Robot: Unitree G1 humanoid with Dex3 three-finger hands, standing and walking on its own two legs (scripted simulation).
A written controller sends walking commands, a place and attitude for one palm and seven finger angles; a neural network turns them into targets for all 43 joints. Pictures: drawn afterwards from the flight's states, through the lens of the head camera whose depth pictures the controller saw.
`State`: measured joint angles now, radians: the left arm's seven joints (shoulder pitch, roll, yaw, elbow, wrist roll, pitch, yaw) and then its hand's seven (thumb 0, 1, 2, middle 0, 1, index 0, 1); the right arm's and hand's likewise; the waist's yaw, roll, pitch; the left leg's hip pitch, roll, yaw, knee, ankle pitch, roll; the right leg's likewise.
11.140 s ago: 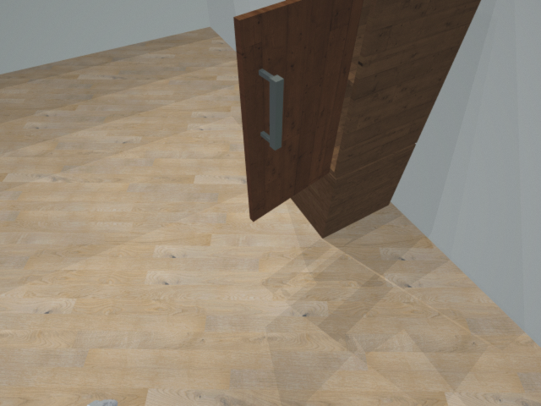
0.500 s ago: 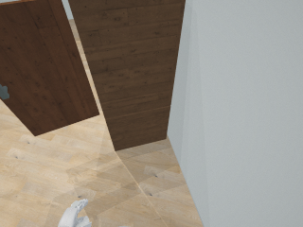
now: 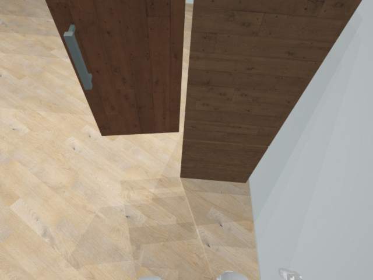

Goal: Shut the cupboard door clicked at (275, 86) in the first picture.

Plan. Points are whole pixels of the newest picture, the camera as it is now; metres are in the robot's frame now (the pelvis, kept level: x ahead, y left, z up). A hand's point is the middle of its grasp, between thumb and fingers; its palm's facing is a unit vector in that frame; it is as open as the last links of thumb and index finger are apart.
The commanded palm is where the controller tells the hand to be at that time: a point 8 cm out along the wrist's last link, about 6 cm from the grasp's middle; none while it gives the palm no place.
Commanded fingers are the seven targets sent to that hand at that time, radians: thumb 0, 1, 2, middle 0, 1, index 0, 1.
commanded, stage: turn to face it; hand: left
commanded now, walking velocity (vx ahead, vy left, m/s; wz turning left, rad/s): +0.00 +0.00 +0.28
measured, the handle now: (80, 59) +0.64 +0.36 +0.06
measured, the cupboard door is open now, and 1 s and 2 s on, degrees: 100 100 100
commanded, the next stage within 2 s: take the last steps up to it in 0.18 s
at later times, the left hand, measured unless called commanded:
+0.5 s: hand out of the picture +0.03 +0.20 -0.19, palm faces +0.18 -0.97 -0.17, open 7.4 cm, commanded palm none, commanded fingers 0.00 0.90 0.90 -0.20 -0.30 -0.20 -0.30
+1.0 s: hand out of the picture +0.11 +0.20 -0.17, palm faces +0.29 -0.94 -0.15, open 7.3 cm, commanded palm none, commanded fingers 0.00 0.90 0.90 -0.20 -0.30 -0.20 -0.30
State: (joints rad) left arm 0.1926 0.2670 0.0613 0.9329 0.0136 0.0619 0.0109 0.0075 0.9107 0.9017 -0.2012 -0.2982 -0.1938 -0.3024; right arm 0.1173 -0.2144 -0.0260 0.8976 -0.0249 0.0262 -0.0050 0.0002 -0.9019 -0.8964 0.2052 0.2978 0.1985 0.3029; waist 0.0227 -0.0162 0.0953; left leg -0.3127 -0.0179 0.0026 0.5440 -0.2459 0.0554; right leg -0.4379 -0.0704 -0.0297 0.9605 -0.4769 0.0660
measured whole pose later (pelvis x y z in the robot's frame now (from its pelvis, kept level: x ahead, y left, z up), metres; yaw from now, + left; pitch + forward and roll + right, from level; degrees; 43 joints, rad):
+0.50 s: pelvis +0.02 +0.00 -0.01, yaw +8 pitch +0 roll +0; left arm 0.26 0.23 0.05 0.99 0.02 0.04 -0.01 0.00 0.91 0.90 -0.21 -0.30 -0.20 -0.30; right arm 0.22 -0.20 -0.04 0.96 -0.03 0.01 0.01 0.00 -0.90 -0.90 0.20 0.30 0.20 0.30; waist 0.01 -0.07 0.05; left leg -0.27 -0.02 0.07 0.59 -0.31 0.05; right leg -0.36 -0.10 -0.06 0.89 -0.50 0.03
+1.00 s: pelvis +0.14 +0.03 +0.01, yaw +14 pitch +0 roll -1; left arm 0.31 0.17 0.05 1.05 0.03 -0.04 0.00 0.00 0.92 0.90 -0.21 -0.30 -0.20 -0.30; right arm 0.27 -0.17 -0.05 1.03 -0.02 0.00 0.03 0.01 -0.91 -0.90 0.20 0.30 0.19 0.30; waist 0.01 -0.03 0.02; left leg -0.40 0.06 0.07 0.70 -0.29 -0.02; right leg -0.14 -0.08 -0.13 0.41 -0.26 0.03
